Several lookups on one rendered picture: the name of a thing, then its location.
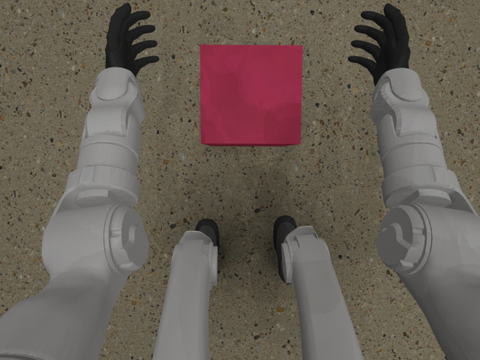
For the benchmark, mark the left robot shin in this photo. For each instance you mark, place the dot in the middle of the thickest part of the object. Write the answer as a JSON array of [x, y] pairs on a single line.
[[190, 235]]

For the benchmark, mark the right robot shin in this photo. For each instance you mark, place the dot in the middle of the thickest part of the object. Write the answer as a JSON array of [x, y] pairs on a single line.
[[306, 230]]

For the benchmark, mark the left robot forearm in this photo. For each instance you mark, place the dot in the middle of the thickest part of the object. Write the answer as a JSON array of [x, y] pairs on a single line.
[[109, 150]]

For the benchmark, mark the left robot hand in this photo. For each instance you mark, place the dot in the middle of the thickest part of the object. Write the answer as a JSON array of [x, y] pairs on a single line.
[[119, 51]]

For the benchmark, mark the left robot upper arm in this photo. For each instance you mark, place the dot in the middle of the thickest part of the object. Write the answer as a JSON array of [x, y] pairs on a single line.
[[89, 254]]

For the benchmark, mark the right robot forearm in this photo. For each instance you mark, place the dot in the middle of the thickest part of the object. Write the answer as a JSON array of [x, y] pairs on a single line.
[[410, 150]]

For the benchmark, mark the carton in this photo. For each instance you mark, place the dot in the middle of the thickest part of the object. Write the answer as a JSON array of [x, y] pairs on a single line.
[[250, 95]]

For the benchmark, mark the right robot upper arm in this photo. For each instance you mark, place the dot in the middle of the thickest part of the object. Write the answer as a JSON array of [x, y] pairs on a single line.
[[435, 251]]

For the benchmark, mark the robot shin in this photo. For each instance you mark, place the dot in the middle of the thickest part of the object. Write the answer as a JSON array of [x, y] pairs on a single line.
[[190, 235], [306, 230]]

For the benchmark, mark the right robot hand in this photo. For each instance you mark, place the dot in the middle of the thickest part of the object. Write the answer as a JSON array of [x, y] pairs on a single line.
[[393, 41]]

